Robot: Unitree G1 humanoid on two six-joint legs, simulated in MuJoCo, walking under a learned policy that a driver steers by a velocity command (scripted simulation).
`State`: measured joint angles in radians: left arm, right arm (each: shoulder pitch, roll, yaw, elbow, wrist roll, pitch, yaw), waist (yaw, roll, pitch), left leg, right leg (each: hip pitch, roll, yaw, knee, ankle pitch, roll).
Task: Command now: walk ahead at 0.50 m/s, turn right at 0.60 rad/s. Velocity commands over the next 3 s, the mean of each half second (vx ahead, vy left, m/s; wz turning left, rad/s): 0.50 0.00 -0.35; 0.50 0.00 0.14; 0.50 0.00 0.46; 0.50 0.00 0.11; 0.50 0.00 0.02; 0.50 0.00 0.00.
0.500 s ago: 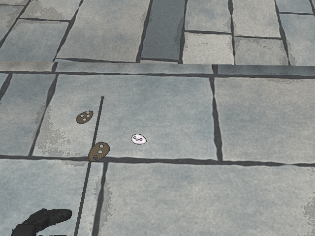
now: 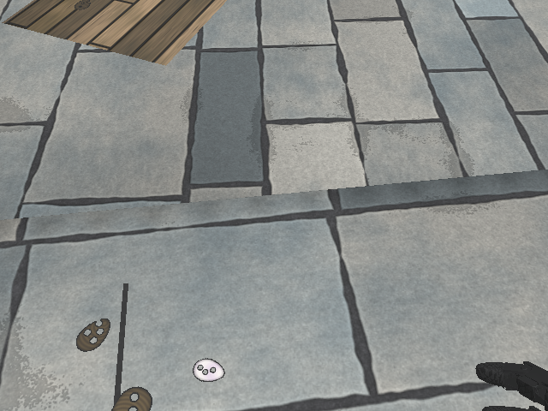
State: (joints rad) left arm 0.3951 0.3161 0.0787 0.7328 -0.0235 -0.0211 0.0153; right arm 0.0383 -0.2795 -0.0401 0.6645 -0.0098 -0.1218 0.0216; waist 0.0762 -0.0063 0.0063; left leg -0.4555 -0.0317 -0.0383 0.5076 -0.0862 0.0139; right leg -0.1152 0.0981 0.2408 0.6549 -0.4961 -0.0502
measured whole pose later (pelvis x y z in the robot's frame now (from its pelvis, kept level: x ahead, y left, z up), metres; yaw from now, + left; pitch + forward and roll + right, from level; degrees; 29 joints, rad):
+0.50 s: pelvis +0.26 -0.05 +0.00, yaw -10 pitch +2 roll +1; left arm 0.03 0.26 0.03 0.60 -0.01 -0.06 -0.04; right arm 0.40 -0.31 -0.06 0.90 0.02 -0.05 0.01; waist -0.09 -0.01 0.04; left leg 0.00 0.06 0.10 0.51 -0.44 -0.02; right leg -0.48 -0.01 -0.02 0.54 -0.08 -0.07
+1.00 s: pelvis +0.55 -0.07 +0.00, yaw -2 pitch +1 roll -1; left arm 0.43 0.24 0.01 0.88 0.10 -0.10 -0.05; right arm 0.12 -0.25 0.00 0.78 -0.07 -0.06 0.07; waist 0.05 0.01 0.00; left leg -0.59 0.03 0.02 0.59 0.00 0.08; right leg 0.20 -0.01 -0.16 0.20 -0.41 0.02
